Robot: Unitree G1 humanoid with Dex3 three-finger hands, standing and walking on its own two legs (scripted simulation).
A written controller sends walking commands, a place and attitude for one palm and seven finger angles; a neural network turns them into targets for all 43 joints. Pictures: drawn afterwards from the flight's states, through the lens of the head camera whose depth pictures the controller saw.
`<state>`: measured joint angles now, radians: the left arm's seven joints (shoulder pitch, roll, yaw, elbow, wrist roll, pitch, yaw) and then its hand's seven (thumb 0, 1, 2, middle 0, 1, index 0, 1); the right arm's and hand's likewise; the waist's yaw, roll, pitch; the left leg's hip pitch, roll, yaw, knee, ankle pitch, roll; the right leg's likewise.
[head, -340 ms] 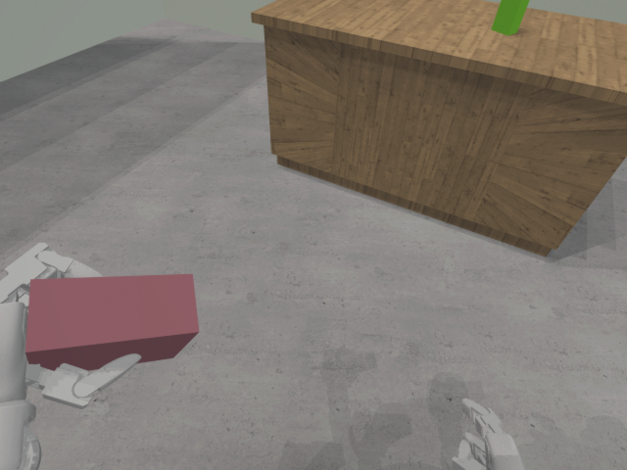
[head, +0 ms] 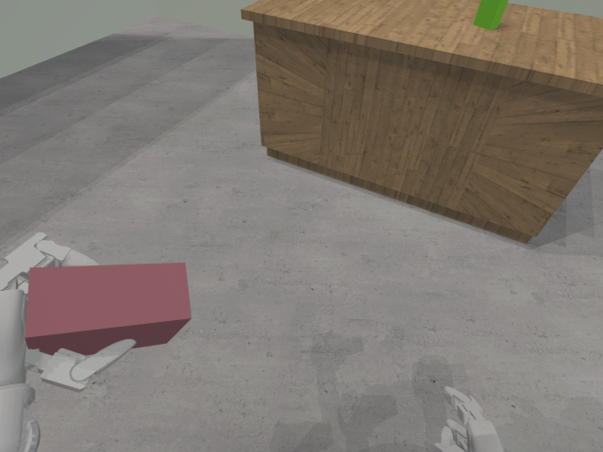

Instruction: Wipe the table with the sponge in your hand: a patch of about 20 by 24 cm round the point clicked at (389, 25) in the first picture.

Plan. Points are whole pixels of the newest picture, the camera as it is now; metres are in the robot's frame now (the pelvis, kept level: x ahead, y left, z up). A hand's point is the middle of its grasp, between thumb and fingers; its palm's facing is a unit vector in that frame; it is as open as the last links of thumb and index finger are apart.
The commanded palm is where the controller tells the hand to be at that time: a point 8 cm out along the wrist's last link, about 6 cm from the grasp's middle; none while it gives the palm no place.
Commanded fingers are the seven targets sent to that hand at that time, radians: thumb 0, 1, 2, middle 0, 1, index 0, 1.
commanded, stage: look at it before walking up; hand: left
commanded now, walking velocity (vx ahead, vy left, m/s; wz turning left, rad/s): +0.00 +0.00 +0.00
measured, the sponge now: (133, 309) +0.23 +0.20 +0.13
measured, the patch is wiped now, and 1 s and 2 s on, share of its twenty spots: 0.00 0.00 0.00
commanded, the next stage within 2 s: walk to a spot facing it in 0.06 s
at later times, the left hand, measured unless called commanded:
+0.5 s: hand (71, 304) +0.22 +0.25 +0.15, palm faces +0.48 -0.79 -0.38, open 10.2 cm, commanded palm +0.17 +0.29 +0.18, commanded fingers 0.00 0.10 1.30 -1.20 -1.60 -1.20 -1.60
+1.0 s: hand (125, 227) +0.32 +0.24 +0.16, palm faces +0.49 -0.73 -0.48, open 10.2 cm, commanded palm +0.26 +0.28 +0.18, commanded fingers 0.00 0.10 1.30 -1.20 -1.60 -1.20 -1.60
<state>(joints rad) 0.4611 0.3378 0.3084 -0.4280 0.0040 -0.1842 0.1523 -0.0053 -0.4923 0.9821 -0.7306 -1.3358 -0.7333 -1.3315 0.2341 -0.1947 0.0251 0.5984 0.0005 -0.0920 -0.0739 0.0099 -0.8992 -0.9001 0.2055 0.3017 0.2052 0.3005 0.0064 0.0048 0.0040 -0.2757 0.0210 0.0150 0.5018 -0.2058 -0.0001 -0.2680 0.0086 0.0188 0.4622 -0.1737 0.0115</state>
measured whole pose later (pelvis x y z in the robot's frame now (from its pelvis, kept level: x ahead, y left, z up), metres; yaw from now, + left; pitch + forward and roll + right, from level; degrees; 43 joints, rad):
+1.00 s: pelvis +0.15 -0.03 -0.01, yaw +9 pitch -2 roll +0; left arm 0.46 0.37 0.34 -0.46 0.00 -0.21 0.12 0.00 -0.49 0.99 -0.73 -1.34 -0.74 -1.33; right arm 0.20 -0.21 -0.01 0.66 0.00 -0.04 -0.05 0.01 -0.90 -0.90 0.21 0.30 0.21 0.30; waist -0.01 0.05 0.06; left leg -0.46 0.05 0.02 1.22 -0.44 0.00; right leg -0.31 -0.05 -0.21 0.65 -0.32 -0.06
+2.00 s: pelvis +0.44 -0.01 -0.02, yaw +17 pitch -2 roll +1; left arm 0.41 0.41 0.39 -0.53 -0.01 -0.25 0.18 0.00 -0.49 0.99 -0.73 -1.34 -0.74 -1.34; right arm 0.17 -0.22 -0.06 0.57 0.01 -0.06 -0.07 0.01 -0.90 -0.90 0.20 0.30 0.20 0.30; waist 0.00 -0.05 0.08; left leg -0.38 0.07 0.19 0.65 -0.22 0.04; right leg -0.33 -0.09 -0.09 1.06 -0.55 0.01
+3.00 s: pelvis +0.73 -0.01 -0.01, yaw +34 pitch -1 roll +0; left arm 0.43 0.35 0.34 -0.48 0.00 -0.20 0.15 -0.01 -0.50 0.99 -0.73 -1.34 -0.74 -1.34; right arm 0.24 -0.15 0.03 0.66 0.01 -0.08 -0.06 0.01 -0.90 -0.90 0.21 0.30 0.21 0.30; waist 0.05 0.06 0.04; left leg -0.43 0.07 0.03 0.94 -0.46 0.00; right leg -0.31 -0.11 -0.19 0.66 -0.32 0.00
